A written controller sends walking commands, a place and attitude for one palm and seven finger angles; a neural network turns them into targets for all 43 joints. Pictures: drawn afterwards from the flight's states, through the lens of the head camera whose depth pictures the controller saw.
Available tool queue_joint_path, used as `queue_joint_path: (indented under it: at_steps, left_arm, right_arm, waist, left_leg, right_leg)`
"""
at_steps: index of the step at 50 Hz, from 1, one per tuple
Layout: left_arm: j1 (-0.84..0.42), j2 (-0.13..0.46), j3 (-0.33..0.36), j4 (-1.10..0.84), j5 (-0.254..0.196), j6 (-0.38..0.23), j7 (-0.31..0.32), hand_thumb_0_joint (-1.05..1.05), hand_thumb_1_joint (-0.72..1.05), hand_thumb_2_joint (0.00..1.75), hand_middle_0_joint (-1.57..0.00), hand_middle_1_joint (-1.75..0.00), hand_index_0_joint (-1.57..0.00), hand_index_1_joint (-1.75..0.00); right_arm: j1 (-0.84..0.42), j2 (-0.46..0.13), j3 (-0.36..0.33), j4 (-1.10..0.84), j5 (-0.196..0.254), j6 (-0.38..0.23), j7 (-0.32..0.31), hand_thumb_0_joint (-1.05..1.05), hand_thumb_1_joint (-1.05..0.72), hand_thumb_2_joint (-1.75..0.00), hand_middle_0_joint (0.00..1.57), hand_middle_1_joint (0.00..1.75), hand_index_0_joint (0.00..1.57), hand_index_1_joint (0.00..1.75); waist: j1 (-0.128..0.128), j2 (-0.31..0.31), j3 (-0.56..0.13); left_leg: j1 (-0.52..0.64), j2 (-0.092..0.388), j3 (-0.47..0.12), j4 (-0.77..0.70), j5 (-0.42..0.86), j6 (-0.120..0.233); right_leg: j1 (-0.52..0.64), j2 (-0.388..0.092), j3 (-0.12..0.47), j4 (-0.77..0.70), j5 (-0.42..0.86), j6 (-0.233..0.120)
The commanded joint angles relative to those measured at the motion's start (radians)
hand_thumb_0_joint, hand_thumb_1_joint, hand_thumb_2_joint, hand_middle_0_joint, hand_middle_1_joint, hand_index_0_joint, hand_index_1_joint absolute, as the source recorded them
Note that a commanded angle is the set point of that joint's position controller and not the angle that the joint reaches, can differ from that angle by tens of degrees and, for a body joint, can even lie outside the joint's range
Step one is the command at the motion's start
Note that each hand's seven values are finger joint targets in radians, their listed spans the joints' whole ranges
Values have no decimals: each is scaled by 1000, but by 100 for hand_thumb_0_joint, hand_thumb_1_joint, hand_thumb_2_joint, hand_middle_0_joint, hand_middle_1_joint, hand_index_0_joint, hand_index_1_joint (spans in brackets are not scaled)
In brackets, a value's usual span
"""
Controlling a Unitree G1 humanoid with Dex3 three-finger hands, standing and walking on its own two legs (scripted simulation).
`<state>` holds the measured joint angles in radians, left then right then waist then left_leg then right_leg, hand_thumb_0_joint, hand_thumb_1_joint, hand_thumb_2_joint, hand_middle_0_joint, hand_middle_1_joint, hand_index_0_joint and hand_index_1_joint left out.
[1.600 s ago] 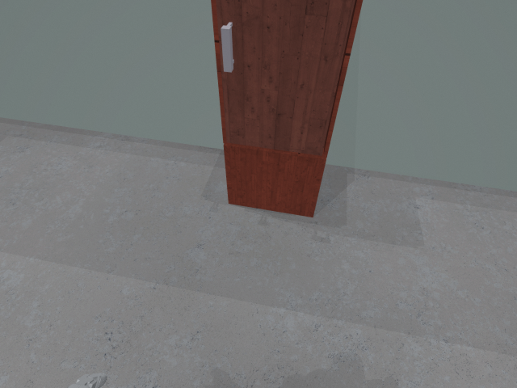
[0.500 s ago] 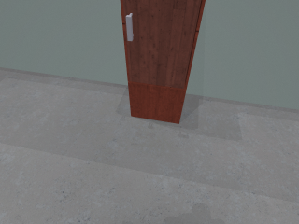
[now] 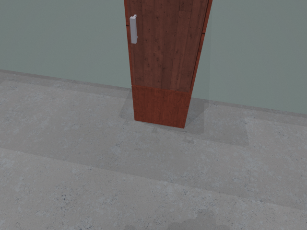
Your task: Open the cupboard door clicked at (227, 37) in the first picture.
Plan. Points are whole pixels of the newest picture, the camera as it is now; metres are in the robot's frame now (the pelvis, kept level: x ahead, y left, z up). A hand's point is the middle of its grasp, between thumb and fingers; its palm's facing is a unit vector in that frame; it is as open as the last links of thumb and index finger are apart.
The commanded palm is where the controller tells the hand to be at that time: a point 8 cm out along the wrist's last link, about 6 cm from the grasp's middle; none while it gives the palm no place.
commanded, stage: walk to a spot facing it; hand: left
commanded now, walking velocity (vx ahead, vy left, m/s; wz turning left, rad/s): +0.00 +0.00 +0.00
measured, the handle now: (134, 28) +1.07 +0.17 +0.05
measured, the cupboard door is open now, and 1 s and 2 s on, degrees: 0 0 0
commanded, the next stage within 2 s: turn to face it in 0.50 s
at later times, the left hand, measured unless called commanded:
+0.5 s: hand out of the picture +0.02 +0.26 -0.20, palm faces +0.19 -0.96 -0.19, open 7.4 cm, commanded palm none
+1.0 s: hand (84, 199) +0.25 +0.25 -0.19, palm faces +0.16 -0.96 -0.23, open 7.3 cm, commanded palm none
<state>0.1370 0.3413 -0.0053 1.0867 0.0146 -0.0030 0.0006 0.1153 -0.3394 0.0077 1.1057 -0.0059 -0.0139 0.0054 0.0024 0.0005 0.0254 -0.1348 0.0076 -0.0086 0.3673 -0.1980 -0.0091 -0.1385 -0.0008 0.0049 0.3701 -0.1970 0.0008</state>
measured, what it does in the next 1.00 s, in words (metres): walks ahead: right foot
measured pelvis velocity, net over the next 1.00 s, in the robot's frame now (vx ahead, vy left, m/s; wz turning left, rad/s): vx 0.21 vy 0.06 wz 0.11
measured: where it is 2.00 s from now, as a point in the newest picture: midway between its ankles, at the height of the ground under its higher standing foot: outside the picture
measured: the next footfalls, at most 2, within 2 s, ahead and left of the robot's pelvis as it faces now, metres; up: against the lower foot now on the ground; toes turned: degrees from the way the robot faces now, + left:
right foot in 0.92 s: +0.33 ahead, +0.00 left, +0.00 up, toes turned +2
left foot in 1.42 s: +0.28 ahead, +0.21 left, +0.00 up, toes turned -1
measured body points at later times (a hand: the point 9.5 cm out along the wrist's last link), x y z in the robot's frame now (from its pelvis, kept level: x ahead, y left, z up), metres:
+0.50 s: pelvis +0.06 +0.07 -0.02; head +0.07 +0.10 +0.43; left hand +0.01 +0.31 -0.19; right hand +0.10 -0.18 -0.16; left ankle +0.06 +0.15 -0.75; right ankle +0.02 -0.09 -0.68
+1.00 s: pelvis +0.21 +0.06 -0.03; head +0.24 +0.05 +0.42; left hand +0.24 +0.30 -0.17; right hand +0.23 -0.16 -0.20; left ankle +0.09 +0.15 -0.68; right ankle +0.29 +0.00 -0.75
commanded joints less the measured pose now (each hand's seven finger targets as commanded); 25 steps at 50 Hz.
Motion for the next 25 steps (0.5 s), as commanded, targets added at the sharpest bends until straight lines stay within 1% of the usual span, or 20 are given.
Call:
queue_joint_path:
  at_steps: [1, 2, 4, 5, 7, 8, 10, 11, 12, 13, 14, 15, 17, 18, 19, 20, 21, 22, 23, 25]
  left_arm:
    - [-33, 208, 39, -64, -3, -27, 11, 0, 90, 90, -20, -30, -20, -30]
    - [-34, 208, 39, -63, -3, -26, 11, 0, 90, 90, -20, -30, -20, -30]
    - [13, 123, 23, -45, -5, -12, 14, 0, 90, 90, -20, -30, -20, -30]
    - [39, 101, 22, -42, -1, -2, 15, 0, 90, 90, -20, -30, -20, -30]
    - [70, 114, 32, -47, 3, 11, 10, 0, 90, 90, -20, -30, -20, -30]
    - [88, 129, 42, -53, 6, 14, 9, 0, 90, 90, -20, -30, -20, -30]
    - [147, 175, 65, -70, 11, 15, 12, 0, 90, 90, -20, -30, -20, -30]
    - [167, 175, 73, -80, 13, 8, 15, 0, 90, 90, -20, -30, -20, -30]
    - [160, 167, 77, -88, 15, -5, 17, 0, 90, 90, -20, -30, -20, -30]
    - [154, 159, 80, -94, 15, -16, 16, 0, 90, 90, -20, -30, -20, -30]
    - [143, 154, 82, -103, 17, -24, 16, 0, 90, 90, -20, -30, -20, -30]
    - [125, 154, 86, -114, 18, -28, 15, 0, 90, 90, -20, -30, -20, -30]
    - [95, 138, 89, -122, 17, -26, 12, 0, 90, 90, -20, -30, -20, -30]
    - [93, 123, 91, -121, 12, -21, 11, 0, 90, 90, -20, -30, -20, -30]
    - [111, 81, 80, -126, 3, -14, 4, 0, 90, 90, -20, -30, -20, -30]
    - [114, -5, 65, -163, -5, -10, -8, 0, 90, 90, -20, -30, -20, -30]
    - [38, -14, 58, -208, 6, -8, -4, 0, 90, 90, -20, -30, -20, -30]
    - [47, -5, 67, -206, 9, -11, -6, 0, 90, 90, -20, -30, -20, -30]
    - [33, -20, 71, -186, 13, -13, -8, 0, 90, 90, -20, -30, -20, -30]
    - [86, -25, 72, -145, 17, -18, -18, 0, 90, 90, -20, -30, -20, -30]
  right_arm:
    - [-44, -208, -43, -62, -1, -21, -18, 0, -90, -90, 20, 30, 20, 30]
    - [-48, -207, -43, -59, -1, -20, -18, 0, -90, -90, 20, 30, 20, 30]
    - [-5, -117, -21, -46, -8, -5, -11, 0, -90, -90, 20, 30, 20, 30]
    - [21, -89, -16, -45, -9, 4, -8, 0, -90, -90, 20, 30, 20, 30]
    - [31, -84, -18, -57, -15, 16, -4, 0, -90, -90, 20, 30, 20, 30]
    - [32, -78, -20, -68, -17, 20, -2, 0, -90, -90, 20, 30, 20, 30]
    - [33, -67, -29, -102, -16, 27, -3, 0, -90, -90, 20, 30, 20, 30]
    - [9, -70, -39, -123, -15, 27, 0, 0, -90, -90, 20, 30, 20, 30]
    - [6, -73, -46, -136, -12, 20, 6, 0, -90, -90, 20, 30, 20, 30]
    - [14, -62, -48, -141, -10, 15, 12, 0, -90, -90, 20, 30, 20, 30]
    - [26, -43, -49, -147, -8, 10, 18, 0, -90, -90, 20, 30, 20, 30]
    - [48, -30, -50, -154, -4, 8, 24, 0, -90, -90, 20, 30, 20, 30]
    - [136, 7, -49, -138, -5, 3, 28, 0, -90, -90, 20, 30, 20, 30]
    - [221, 5, -53, -114, -7, -2, 25, 0, -90, -90, 20, 30, 20, 30]
    - [334, -40, -67, -83, -10, -8, 17, 0, -90, -90, 20, 30, 20, 30]
    - [423, -147, -99, -68, -21, -16, 7, 0, -90, -90, 20, 30, 20, 30]
    - [465, -174, -101, -62, -17, -15, -6, 0, -90, -90, 20, 30, 20, 30]
    - [399, -146, -94, -81, -12, -9, -8, 0, -90, -90, 20, 30, 20, 30]
    - [340, -94, -85, -100, -10, -15, -12, 0, -90, -90, 20, 30, 20, 30]
    - [263, -28, -65, -112, -11, -39, -19, 0, -90, -90, 20, 30, 20, 30]
  waist:
    - [0, -4, -57]
    - [-1, -2, -46]
    - [1, -4, -52]
    - [4, -16, -47]
    - [17, -40, 9]
    - [26, -81, 37]
    - [50, -218, 53]
    - [66, -228, 79]
    - [52, -190, 91]
    - [40, -151, 87]
    - [28, -130, 72]
    - [12, -112, 60]
    - [-31, -120, 48]
    - [-64, -63, 17]
    - [-99, 87, -23]
    - [-125, 405, -14]
    - [-128, 326, 19]
    - [-83, 167, 25]
    - [-69, 121, 58]
    - [-22, 80, 69]
  left_leg:
    - [15, 111, -91, -59, 142, 33]
    - [11, 109, -92, -63, 131, 32]
    - [-17, 96, -86, -41, 78, 21]
    - [-48, 86, -84, -21, 8, 21]
    - [-153, 57, -85, 15, -153, 26]
    - [-227, 33, -67, 63, -213, 24]
    - [-337, -2, 19, 286, -271, 12]
    - [-387, 20, 13, 417, -308, 12]
    - [-423, 46, 0, 497, -293, 15]
    - [-427, 62, 7, 520, -271, 15]
    - [-404, 74, 17, 489, -277, 13]
    - [-355, 84, 33, 427, -281, 13]
    - [-183, 58, 98, 265, -182, 8]
    - [-43, 25, 129, 165, -94, 8]
    - [93, 36, 50, 65, -121, 22]
    - [179, 284, -388, -94, -236, 118]
    - [120, 390, -595, -203, -253, 190]
    - [79, 396, -544, -193, -312, 222]
    - [-21, 333, -485, -201, -363, 202]
    - [-96, 263, -356, -205, -234, 175]
  right_leg:
    - [4, -121, 100, -58, 137, -30]
    - [-1, -121, 100, -62, 125, -29]
    - [9, -124, 83, -54, 26, -11]
    - [9, -121, 82, -44, -75, -7]
    - [-10, -136, 112, -67, -271, -16]
    - [4, -167, 143, -94, -345, -33]
    - [26, -304, 275, -200, -485, -106]
    - [13, -365, 322, -234, -468, -151]
    - [28, -387, 314, -230, -387, -174]
    - [42, -386, 261, -207, -286, -179]
    - [51, -375, 193, -169, -192, -175]
    - [34, -373, 129, -134, -153, -161]
    - [-70, -327, 11, -50, -134, -107]
    - [-129, -284, -64, 55, -152, -71]
    - [-217, -207, -146, 290, -160, -27]
    - [-480, -64, -196, 622, -400, 49]
    - [-589, -41, -63, 777, -443, 39]
    - [-588, -105, -5, 821, -354, 18]
    - [-555, -118, -4, 848, -267, 16]
    - [-496, -135, 2, 832, -131, 28]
